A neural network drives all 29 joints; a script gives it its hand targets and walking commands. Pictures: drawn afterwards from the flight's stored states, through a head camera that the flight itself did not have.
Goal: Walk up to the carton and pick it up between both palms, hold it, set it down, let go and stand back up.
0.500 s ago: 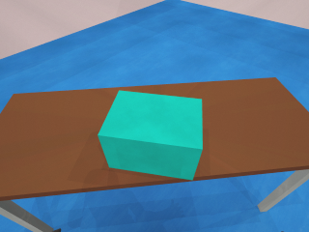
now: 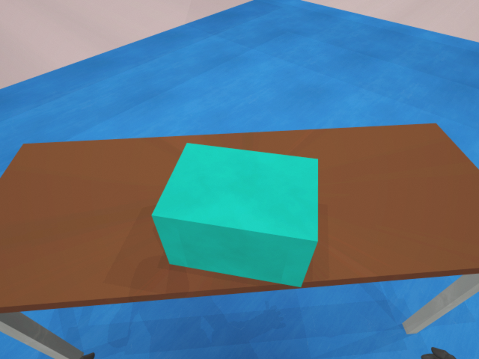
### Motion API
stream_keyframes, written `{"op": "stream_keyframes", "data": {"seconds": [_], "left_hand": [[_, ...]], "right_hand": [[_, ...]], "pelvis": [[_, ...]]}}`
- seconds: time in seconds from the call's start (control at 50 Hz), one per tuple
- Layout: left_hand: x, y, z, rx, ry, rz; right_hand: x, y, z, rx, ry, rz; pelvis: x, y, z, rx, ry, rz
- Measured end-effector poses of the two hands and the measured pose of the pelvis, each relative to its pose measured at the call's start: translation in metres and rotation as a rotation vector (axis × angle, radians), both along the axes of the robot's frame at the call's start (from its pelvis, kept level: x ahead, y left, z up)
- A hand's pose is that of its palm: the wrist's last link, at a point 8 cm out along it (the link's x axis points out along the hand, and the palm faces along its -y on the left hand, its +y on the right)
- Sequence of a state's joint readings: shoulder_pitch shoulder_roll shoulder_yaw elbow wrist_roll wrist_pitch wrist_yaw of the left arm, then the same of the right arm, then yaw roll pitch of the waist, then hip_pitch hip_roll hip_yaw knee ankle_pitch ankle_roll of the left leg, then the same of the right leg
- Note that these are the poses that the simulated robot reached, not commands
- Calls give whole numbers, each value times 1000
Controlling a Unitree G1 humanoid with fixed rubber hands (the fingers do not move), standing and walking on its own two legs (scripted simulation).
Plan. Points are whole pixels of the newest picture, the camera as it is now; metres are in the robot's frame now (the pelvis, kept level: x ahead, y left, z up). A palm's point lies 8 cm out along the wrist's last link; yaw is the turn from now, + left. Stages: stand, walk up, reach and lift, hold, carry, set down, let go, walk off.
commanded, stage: walk up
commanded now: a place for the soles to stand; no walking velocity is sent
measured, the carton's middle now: (242, 212) +0.43 +0.01 -0.03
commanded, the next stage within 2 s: reach and lift in 1.04 s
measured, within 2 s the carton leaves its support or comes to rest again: neither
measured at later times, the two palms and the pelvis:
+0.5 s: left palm out of the picture +0.11 +0.30 -0.08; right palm out of the picture +0.11 -0.32 -0.06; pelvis +0.00 +0.00 +0.00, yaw +0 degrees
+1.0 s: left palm out of the picture +0.11 +0.30 -0.08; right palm out of the picture +0.11 -0.32 -0.06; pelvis +0.00 +0.00 +0.00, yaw +0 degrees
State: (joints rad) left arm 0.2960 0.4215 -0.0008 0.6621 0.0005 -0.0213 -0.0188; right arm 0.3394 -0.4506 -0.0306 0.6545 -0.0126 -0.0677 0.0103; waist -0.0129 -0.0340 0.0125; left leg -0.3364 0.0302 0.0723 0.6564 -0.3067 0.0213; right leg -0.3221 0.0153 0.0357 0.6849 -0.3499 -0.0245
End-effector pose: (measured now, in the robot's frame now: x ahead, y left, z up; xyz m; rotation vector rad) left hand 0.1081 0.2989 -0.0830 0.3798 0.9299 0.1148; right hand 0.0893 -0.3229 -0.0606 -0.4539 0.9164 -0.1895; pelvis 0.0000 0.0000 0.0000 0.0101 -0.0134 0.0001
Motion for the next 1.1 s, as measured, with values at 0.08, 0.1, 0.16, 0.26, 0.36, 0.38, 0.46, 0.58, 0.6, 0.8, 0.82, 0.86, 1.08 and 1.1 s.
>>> {"op": "stream_keyframes", "data": {"seconds": [0.08,0.1,0.16,0.26,0.36,0.38,0.46,0.58,0.6,0.8,0.82,0.86,1.08,1.1], "left_hand": [[5,-1,0,1,1,-1],[6,-1,0,1,1,-2],[8,-1,0,1,0,-4],[8,-1,1,0,-7,-3],[6,1,0,-3,-12,-4],[6,1,0,-3,-13,-4],[5,1,0,-3,-14,-2],[6,1,0,-2,-12,-1],[6,1,0,-2,-12,-1],[6,1,0,-2,-8,-2],[6,1,0,-2,-9,-2],[6,1,0,-3,-11,-2],[6,2,0,-4,-20,-2],[6,3,-1,0,5,13]], "right_hand": [[11,-1,0,0,-9,4],[13,-1,1,0,-13,6],[20,0,2,-2,-26,8],[24,1,4,-4,-43,12],[22,3,5,-6,-48,12],[21,3,5,-5,-48,12],[20,3,5,-4,-46,14],[22,3,5,-3,-43,16],[22,3,5,-3,-43,15],[23,4,4,0,-40,20],[23,4,4,-1,-41,20],[23,4,5,-1,-43,20],[23,5,6,-2,-52,22],[23,4,4,-1,-62,26]], "pelvis": [[5,-1,0,2,6,0],[6,-1,0,2,7,0],[7,-1,0,1,9,0],[6,0,0,1,7,0],[3,2,0,-2,2,0],[3,2,0,-2,1,0],[3,2,0,-2,1,0],[4,1,0,-2,3,0],[4,1,0,-2,3,0],[5,1,0,-2,4,0],[5,1,0,-2,3,0],[4,2,0,-2,3,0],[3,3,0,-3,0,0],[2,3,-1,-4,-1,0]]}}
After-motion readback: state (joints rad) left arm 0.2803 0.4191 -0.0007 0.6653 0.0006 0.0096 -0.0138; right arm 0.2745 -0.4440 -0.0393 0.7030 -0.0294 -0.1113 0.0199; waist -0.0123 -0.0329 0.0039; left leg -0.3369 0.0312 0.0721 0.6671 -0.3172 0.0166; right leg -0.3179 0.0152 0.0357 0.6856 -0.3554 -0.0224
